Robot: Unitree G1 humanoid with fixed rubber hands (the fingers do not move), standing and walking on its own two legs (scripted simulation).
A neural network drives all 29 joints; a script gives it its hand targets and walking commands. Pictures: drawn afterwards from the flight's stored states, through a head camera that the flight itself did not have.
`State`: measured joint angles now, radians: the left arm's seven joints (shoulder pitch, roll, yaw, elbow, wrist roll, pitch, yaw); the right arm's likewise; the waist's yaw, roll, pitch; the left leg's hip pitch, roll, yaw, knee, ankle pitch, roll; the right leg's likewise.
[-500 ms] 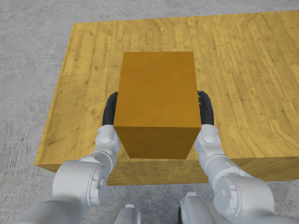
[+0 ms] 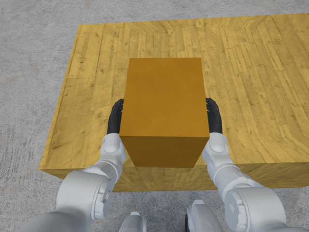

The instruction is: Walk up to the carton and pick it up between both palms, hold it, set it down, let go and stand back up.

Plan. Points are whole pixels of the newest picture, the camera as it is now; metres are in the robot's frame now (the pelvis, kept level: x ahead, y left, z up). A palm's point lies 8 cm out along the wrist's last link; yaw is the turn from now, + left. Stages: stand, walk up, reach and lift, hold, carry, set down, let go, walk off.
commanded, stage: reach and lift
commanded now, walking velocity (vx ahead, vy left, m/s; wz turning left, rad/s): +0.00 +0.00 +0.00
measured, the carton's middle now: (164, 118) +0.41 -0.02 -0.01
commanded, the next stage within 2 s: none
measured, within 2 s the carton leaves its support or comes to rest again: leaves its support in 0.44 s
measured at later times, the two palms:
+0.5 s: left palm (114, 126) +0.39 +0.12 -0.01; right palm (213, 122) +0.39 -0.15 -0.01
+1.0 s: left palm (102, 115) +0.39 +0.13 +0.07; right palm (219, 100) +0.39 -0.14 +0.10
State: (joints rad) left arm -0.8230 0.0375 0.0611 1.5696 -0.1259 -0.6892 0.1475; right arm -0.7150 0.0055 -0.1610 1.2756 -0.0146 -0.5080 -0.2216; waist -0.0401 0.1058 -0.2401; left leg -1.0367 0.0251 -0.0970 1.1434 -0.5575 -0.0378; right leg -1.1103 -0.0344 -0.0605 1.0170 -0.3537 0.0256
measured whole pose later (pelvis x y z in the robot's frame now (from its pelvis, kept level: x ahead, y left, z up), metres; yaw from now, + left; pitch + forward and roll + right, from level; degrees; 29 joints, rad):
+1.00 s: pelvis -0.01 +0.01 +0.02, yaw +1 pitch +18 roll -5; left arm -0.75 0.08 -0.13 1.28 -0.23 -0.27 0.22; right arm -0.77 -0.04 -0.04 1.09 0.06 -0.06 -0.23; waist -0.08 0.09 -0.33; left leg -0.87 0.03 -0.13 1.07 -0.51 -0.03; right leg -0.91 -0.03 -0.09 0.88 -0.30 0.04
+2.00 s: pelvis +0.03 -0.01 +0.09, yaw +8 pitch +8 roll -3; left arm -0.42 0.08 -0.02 0.55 -0.02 0.17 0.18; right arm -0.51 0.00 0.04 0.48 0.09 0.31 -0.30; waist -0.13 0.01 -0.21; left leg -0.35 0.01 -0.20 0.53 -0.32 -0.05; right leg -0.36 -0.02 -0.04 0.42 -0.17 0.05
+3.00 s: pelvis +0.03 -0.03 +0.10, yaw +9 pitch -2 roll -2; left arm -0.44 0.03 0.12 0.29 0.09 0.45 0.08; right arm -0.49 0.04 0.04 0.36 0.17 0.37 -0.34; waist -0.08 -0.01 -0.09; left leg -0.12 0.04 -0.17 0.42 -0.26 -0.06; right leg -0.12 -0.01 -0.05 0.30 -0.14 0.03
